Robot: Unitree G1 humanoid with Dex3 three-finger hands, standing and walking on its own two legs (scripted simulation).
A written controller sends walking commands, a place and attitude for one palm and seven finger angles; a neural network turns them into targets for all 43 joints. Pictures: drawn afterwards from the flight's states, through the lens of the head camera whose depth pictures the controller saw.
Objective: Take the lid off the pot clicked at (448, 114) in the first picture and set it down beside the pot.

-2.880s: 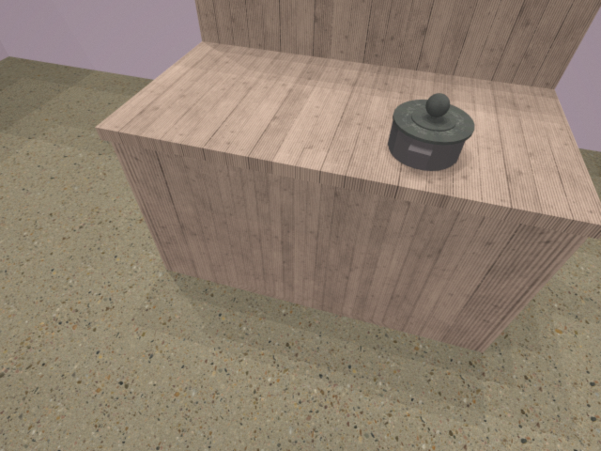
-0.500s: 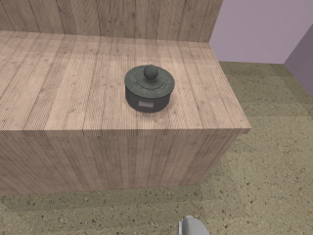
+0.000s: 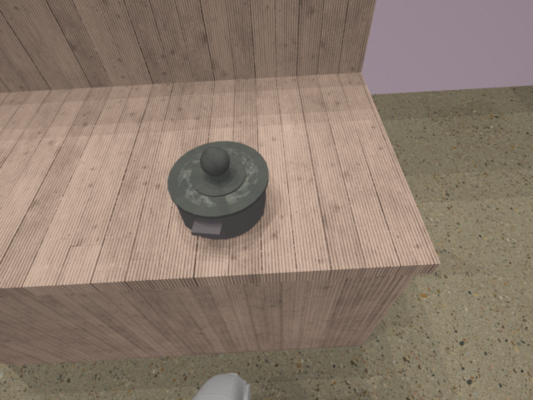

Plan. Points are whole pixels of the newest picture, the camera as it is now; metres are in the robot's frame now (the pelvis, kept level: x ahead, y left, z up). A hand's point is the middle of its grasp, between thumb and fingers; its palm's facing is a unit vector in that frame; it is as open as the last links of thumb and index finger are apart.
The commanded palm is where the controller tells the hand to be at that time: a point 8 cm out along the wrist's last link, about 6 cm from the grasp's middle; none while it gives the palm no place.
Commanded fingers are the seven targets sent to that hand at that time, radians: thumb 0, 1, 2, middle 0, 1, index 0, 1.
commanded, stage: come to a stop and stand still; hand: left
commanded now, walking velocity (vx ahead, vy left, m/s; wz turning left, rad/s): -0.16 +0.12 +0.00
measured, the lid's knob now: (215, 161) +0.49 +0.13 +0.06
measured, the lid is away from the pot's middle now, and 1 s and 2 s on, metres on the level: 0.00 0.00 0.00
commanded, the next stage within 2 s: look again from close up in 1.12 s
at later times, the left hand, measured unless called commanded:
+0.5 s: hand out of the picture -0.06 +0.28 -0.18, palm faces +0.11 -0.97 -0.22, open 7.4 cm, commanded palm none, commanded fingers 0.00 0.90 0.90 -0.20 -0.30 -0.20 -0.30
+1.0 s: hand out of the picture -0.09 +0.26 -0.17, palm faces +0.00 -0.99 -0.17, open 7.3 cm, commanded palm none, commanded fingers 0.00 0.90 0.90 -0.20 -0.30 -0.20 -0.30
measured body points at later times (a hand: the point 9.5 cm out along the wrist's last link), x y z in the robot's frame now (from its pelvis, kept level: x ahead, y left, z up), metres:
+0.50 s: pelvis -0.05 +0.09 +0.01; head -0.06 +0.11 +0.45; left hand -0.06 +0.34 -0.16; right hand +0.00 -0.15 -0.14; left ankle -0.07 +0.18 -0.73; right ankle -0.04 -0.05 -0.69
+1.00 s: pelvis -0.09 +0.10 +0.01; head -0.09 +0.10 +0.46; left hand -0.09 +0.31 -0.16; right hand -0.13 -0.10 -0.16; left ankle -0.07 +0.18 -0.73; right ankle -0.12 -0.02 -0.73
